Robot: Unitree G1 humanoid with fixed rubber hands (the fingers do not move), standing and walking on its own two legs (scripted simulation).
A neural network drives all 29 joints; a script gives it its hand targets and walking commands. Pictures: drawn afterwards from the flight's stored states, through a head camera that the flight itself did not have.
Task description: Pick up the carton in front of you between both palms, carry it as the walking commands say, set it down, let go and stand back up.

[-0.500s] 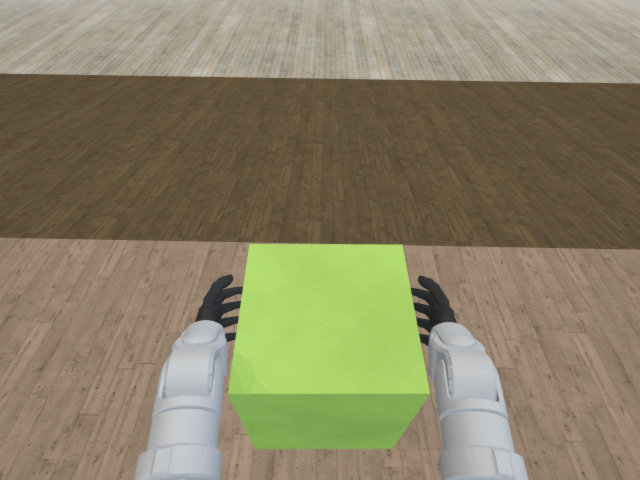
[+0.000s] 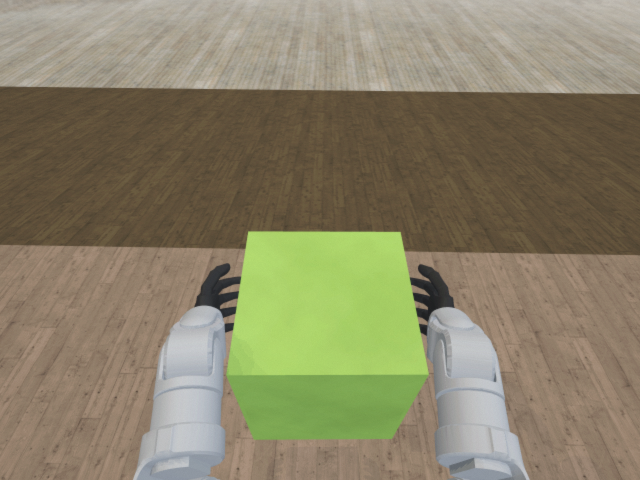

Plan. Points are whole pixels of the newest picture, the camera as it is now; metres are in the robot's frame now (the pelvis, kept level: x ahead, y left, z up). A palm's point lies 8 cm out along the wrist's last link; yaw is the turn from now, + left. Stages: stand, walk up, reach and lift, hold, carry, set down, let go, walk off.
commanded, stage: hold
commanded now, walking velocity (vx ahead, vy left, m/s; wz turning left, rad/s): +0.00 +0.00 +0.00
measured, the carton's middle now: (323, 340) +0.31 +0.00 -0.01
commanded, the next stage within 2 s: carry in 0.44 s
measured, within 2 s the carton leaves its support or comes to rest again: neither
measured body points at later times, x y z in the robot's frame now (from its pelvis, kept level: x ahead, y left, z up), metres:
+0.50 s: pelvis +0.01 +0.00 +0.00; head -0.04 +0.00 +0.45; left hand +0.32 +0.15 +0.05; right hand +0.32 -0.15 +0.05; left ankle +0.01 +0.13 -0.74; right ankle +0.01 -0.14 -0.74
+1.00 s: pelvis +0.19 +0.01 +0.00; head +0.18 +0.00 +0.45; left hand +0.44 +0.17 +0.08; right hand +0.45 -0.14 +0.07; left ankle +0.13 +0.12 -0.68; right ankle +0.13 -0.08 -0.75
